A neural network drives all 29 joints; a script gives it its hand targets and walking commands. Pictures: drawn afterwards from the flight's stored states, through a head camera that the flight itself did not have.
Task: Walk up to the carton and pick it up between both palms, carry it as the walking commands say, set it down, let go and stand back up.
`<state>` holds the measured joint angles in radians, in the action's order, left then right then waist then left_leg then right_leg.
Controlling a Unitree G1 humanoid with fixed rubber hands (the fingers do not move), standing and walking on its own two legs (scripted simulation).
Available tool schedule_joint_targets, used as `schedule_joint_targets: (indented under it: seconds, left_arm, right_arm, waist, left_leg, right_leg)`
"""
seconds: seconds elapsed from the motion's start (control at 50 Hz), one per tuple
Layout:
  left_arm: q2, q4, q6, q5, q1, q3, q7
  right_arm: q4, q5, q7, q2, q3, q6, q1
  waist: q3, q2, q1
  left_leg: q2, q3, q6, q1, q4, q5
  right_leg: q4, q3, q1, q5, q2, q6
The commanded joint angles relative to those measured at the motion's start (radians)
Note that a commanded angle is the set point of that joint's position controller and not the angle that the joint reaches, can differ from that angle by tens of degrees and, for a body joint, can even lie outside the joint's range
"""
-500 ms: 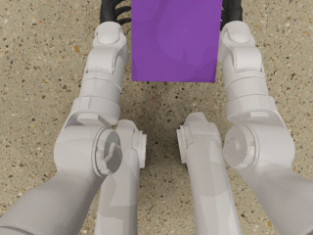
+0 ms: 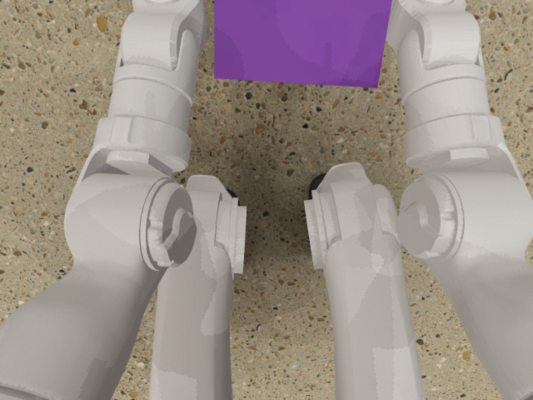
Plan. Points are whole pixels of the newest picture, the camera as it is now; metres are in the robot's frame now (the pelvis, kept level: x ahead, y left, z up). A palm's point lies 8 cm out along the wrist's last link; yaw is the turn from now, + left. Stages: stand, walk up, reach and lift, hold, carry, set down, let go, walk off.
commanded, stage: set down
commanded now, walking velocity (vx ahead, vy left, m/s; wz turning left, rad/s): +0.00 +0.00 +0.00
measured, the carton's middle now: out of the picture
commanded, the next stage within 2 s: none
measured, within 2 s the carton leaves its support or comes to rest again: rests again in 0.58 s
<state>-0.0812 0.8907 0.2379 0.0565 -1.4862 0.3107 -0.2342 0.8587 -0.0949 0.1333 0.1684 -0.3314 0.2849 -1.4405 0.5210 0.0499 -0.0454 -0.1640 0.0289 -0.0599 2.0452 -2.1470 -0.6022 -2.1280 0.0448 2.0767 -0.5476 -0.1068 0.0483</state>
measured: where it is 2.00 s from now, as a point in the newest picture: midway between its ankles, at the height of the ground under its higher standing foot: (276, 246)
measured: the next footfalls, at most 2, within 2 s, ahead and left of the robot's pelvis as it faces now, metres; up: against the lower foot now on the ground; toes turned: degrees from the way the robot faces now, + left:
none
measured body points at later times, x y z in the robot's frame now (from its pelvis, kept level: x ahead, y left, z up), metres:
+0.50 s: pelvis +0.00 +0.00 -0.02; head +0.37 -0.02 +0.23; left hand +0.57 +0.08 -0.18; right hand +0.55 -0.17 -0.18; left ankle +0.12 +0.12 -0.36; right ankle +0.13 -0.12 -0.36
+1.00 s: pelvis +0.02 +0.01 -0.02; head +0.38 -0.02 +0.25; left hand +0.57 +0.09 -0.18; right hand +0.55 -0.16 -0.19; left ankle +0.12 +0.12 -0.36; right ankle +0.13 -0.12 -0.36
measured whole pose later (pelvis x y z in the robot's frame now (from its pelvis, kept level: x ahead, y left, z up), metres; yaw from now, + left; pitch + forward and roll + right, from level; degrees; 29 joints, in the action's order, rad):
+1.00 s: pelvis +0.02 +0.01 -0.02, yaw +1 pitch +36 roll +0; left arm -0.09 0.97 0.17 0.10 -1.41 0.37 -0.16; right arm 0.92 -0.18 0.03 0.13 -0.41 0.22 -1.38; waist 0.34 0.07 -0.06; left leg -0.19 0.03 -0.05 2.20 -2.19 -0.62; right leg -2.17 0.04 2.21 -0.59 -0.08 0.06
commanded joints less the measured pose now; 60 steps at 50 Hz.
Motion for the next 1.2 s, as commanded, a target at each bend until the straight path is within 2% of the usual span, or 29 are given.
schedule_joint_targets:
  seconds: [0.0,0.04,0.08,0.1,0.12,0.14,0.16,0.18,0.26,0.28,0.4,0.48,0.54,0.58,0.66,0.72,0.74,0.76,0.82,0.88,0.9,0.94,0.96,0.98,1.0,1.06,1.1,1.14,1.18]
  left_arm:
    - [1.010,-0.035,-0.019,-0.080,-0.615,-0.329,0.272]
    - [1.007,-0.032,-0.021,-0.082,-0.626,-0.313,0.279]
    - [1.002,-0.048,-0.032,-0.081,-0.636,-0.324,0.278]
    - [1.004,-0.068,-0.035,-0.109,-0.657,-0.350,0.278]
    - [0.993,-0.072,-0.036,-0.109,-0.671,-0.347,0.277]
    - [0.992,-0.068,-0.036,-0.117,-0.685,-0.362,0.274]
    - [0.992,-0.054,-0.031,-0.114,-0.657,-0.353,0.277]
    - [0.993,-0.072,-0.035,-0.111,-0.671,-0.348,0.279]
    - [1.015,0.004,-0.030,-0.094,-0.605,-0.330,0.284]
    - [1.013,-0.005,-0.032,-0.088,-0.623,-0.319,0.286]
    - [1.015,0.014,-0.031,-0.093,-0.612,-0.315,0.286]
    - [1.005,0.016,-0.036,-0.077,-0.590,-0.302,0.285]
    - [1.022,0.042,-0.042,-0.074,-0.537,-0.300,0.287]
    - [1.027,0.038,-0.048,-0.066,-0.509,-0.298,0.290]
    - [0.987,0.029,-0.062,-0.065,-0.484,-0.292,0.277]
    - [0.973,0.021,-0.071,-0.068,-0.484,-0.314,0.279]
    - [0.967,0.039,-0.072,-0.055,-0.461,-0.296,0.277]
    - [0.965,0.019,-0.076,-0.061,-0.465,-0.296,0.277]
    - [0.928,0.028,-0.076,-0.045,-0.472,-0.270,0.279]
    - [0.918,0.076,-0.066,-0.008,-0.426,-0.247,0.282]
    - [0.892,0.059,-0.070,-0.009,-0.455,-0.242,0.281]
    - [0.903,0.072,-0.070,-0.007,-0.449,-0.241,0.281]
    - [0.900,0.060,-0.072,-0.002,-0.442,-0.238,0.284]
    - [0.902,0.077,-0.069,-0.004,-0.436,-0.242,0.284]
    - [0.878,0.069,-0.074,-0.004,-0.434,-0.239,0.280]
    - [0.888,0.068,-0.080,-0.007,-0.436,-0.245,0.278]
    - [0.876,0.073,-0.074,0.001,-0.439,-0.232,0.279]
    - [0.861,0.066,-0.078,-0.015,-0.451,-0.244,0.279]
    - [0.837,0.083,-0.082,0.005,-0.438,-0.222,0.275]
  right_arm:
    - [-0.092,0.104,-0.290,-0.948,0.417,-0.060,-0.725]
    - [-0.123,0.094,-0.289,-0.938,0.406,-0.069,-0.752]
    - [-0.123,0.104,-0.288,-0.951,0.418,-0.077,-0.752]
    - [-0.128,0.109,-0.282,-0.929,0.422,-0.083,-0.749]
    - [-0.125,0.120,-0.280,-0.932,0.427,-0.080,-0.773]
    - [-0.101,0.126,-0.278,-0.934,0.418,-0.081,-0.755]
    - [-0.099,0.120,-0.281,-0.932,0.424,-0.075,-0.741]
    - [-0.081,0.122,-0.282,-0.938,0.411,-0.074,-0.735]
    - [-0.074,0.105,-0.293,-0.927,0.403,-0.075,-0.714]
    - [-0.063,0.099,-0.296,-0.928,0.395,-0.075,-0.706]
    - [-0.057,0.091,-0.303,-0.902,0.376,-0.076,-0.710]
    - [-0.038,0.077,-0.319,-0.916,0.350,-0.074,-0.652]
    - [-0.023,0.067,-0.323,-0.901,0.350,-0.080,-0.616]
    - [-0.014,0.049,-0.320,-0.890,0.334,-0.087,-0.601]
    - [0.005,0.035,-0.317,-0.872,0.320,-0.096,-0.537]
    - [0.011,0.025,-0.312,-0.845,0.316,-0.100,-0.509]
    - [-0.005,0.032,-0.309,-0.845,0.328,-0.103,-0.522]
    - [0.019,0.015,-0.307,-0.838,0.317,-0.100,-0.491]
    - [0.020,0.013,-0.309,-0.841,0.306,-0.100,-0.501]
    - [0.015,-0.005,-0.309,-0.795,0.268,-0.102,-0.507]
    - [0.031,-0.011,-0.313,-0.798,0.261,-0.100,-0.498]
    - [0.052,-0.027,-0.311,-0.784,0.243,-0.100,-0.473]
    - [0.066,-0.039,-0.310,-0.779,0.241,-0.100,-0.456]
    - [0.048,-0.034,-0.309,-0.789,0.236,-0.104,-0.464]
    - [0.029,-0.031,-0.307,-0.784,0.258,-0.107,-0.481]
    - [0.047,-0.041,-0.303,-0.768,0.240,-0.111,-0.463]
    - [0.053,-0.039,-0.308,-0.758,0.229,-0.108,-0.460]
    - [0.030,-0.038,-0.302,-0.742,0.229,-0.118,-0.479]
    - [0.051,-0.044,-0.299,-0.739,0.228,-0.112,-0.464]
  waist:
    - [-1.556,-0.050,-0.026]
    - [-1.556,-0.066,-0.036]
    - [-1.597,-0.047,-0.022]
    - [-1.624,-0.058,-0.049]
    - [-1.646,-0.054,-0.039]
    - [-1.635,-0.038,-0.050]
    - [-1.610,-0.053,-0.036]
    - [-1.592,-0.024,-0.034]
    - [-1.535,-0.013,-0.031]
    - [-1.519,-0.026,-0.047]
    - [-1.473,-0.019,-0.065]
    - [-1.426,0.027,-0.059]
    - [-1.355,0.011,-0.056]
    - [-1.296,0.009,-0.082]
    - [-1.277,0.015,-0.075]
    - [-1.273,0.018,-0.099]
    - [-1.268,0.009,-0.076]
    - [-1.257,-0.004,-0.087]
    - [-1.249,-0.016,-0.066]
    - [-1.198,0.030,-0.070]
    - [-1.174,0.010,-0.074]
    - [-1.187,0.016,-0.103]
    - [-1.150,0.004,-0.087]
    - [-1.173,0.032,-0.086]
    - [-1.180,-0.003,-0.075]
    - [-1.188,-0.004,-0.102]
    - [-1.164,0.028,-0.084]
    - [-1.173,0.041,-0.091]
    - [-1.154,0.021,-0.084]
  left_leg:
    - [-0.049,-0.102,0.037,-0.484,0.159,0.259]
    - [-0.055,-0.107,0.039,-0.453,0.156,0.251]
    - [-0.057,-0.108,0.039,-0.471,0.140,0.271]
    - [-0.054,-0.108,0.034,-0.475,0.133,0.291]
    - [-0.051,-0.107,0.034,-0.499,0.130,0.304]
    - [-0.051,-0.100,0.034,-0.497,0.139,0.279]
    - [-0.051,-0.111,0.031,-0.480,0.132,0.289]
    - [-0.050,-0.114,0.028,-0.470,0.129,0.278]
    - [-0.049,-0.108,0.026,-0.455,0.121,0.288]
    - [-0.049,-0.102,0.031,-0.449,0.128,0.273]
    - [-0.054,-0.096,0.030,-0.453,0.122,0.268]
    - [-0.055,-0.102,0.028,-0.448,0.114,0.291]
    - [-0.058,-0.095,0.027,-0.387,0.118,0.297]
    - [-0.066,-0.090,0.029,-0.350,0.125,0.305]
    - [-0.067,-0.087,0.024,-0.350,0.120,0.315]
    - [-0.064,-0.083,0.017,-0.330,0.118,0.320]
    - [-0.068,-0.084,0.022,-0.326,0.112,0.323]
    - [-0.069,-0.090,0.018,-0.297,0.114,0.317]
    - [-0.065,-0.088,0.022,-0.291,0.117,0.284]
    - [-0.064,-0.088,0.023,-0.295,0.126,0.259]
    - [-0.061,-0.084,0.025,-0.280,0.134,0.242]
    - [-0.060,-0.069,0.023,-0.301,0.136,0.237]
    - [-0.061,-0.080,0.017,-0.255,0.131,0.237]
    - [-0.062,-0.081,0.016,-0.276,0.134,0.244]
    - [-0.060,-0.080,0.019,-0.279,0.127,0.253]
    - [-0.055,-0.066,0.017,-0.303,0.127,0.255]
    - [-0.057,-0.076,0.013,-0.295,0.129,0.255]
    - [-0.057,-0.070,0.011,-0.296,0.126,0.253]
    - [-0.053,-0.076,0.012,-0.277,0.122,0.243]
  right_leg:
    - [0.172,-0.097,-0.582,0.254,-0.032,-0.028]
    - [0.171,-0.098,-0.594,0.255,-0.033,-0.030]
    - [0.153,-0.097,-0.603,0.278,-0.034,-0.029]
    - [0.152,-0.098,-0.639,0.310,-0.029,-0.030]
    - [0.149,-0.100,-0.635,0.308,-0.030,-0.027]
    - [0.149,-0.104,-0.627,0.292,-0.027,-0.027]
    - [0.158,-0.094,-0.613,0.291,-0.029,-0.028]
    - [0.154,-0.091,-0.595,0.281,-0.029,-0.032]
    - [0.141,-0.091,-0.550,0.281,-0.026,-0.037]
    - [0.139,-0.104,-0.542,0.267,-0.029,-0.032]
    - [0.127,-0.110,-0.500,0.248,-0.025,-0.037]
    - [0.133,-0.095,-0.455,0.266,-0.027,-0.046]
    - [0.121,-0.102,-0.416,0.276,-0.027,-0.041]
    - [0.124,-0.105,-0.396,0.292,-0.028,-0.042]
    - [0.119,-0.095,-0.367,0.297,-0.024,-0.043]
    - [0.114,-0.099,-0.376,0.315,-0.021,-0.039]
    - [0.118,-0.087,-0.381,0.311,-0.023,-0.040]
    - [0.123,-0.086,-0.397,0.322,-0.024,-0.041]
    - [0.124,-0.081,-0.392,0.288,-0.024,-0.044]
    - [0.124,-0.083,-0.330,0.246,-0.024,-0.043]
    - [0.128,-0.088,-0.319,0.241,-0.023,-0.043]
    - [0.112,-0.095,-0.311,0.238,-0.017,-0.045]
    - [0.117,-0.086,-0.325,0.245,-0.018,-0.049]
    - [0.117,-0.084,-0.335,0.255,-0.021,-0.052]
    - [0.120,-0.084,-0.343,0.259,-0.017,-0.044]
    - [0.102,-0.097,-0.332,0.250,-0.016,-0.044]
    - [0.113,-0.080,-0.318,0.254,-0.018,-0.051]
    - [0.109,-0.083,-0.317,0.251,-0.016,-0.050]
    - [0.110,-0.080,-0.332,0.250,-0.013,-0.045]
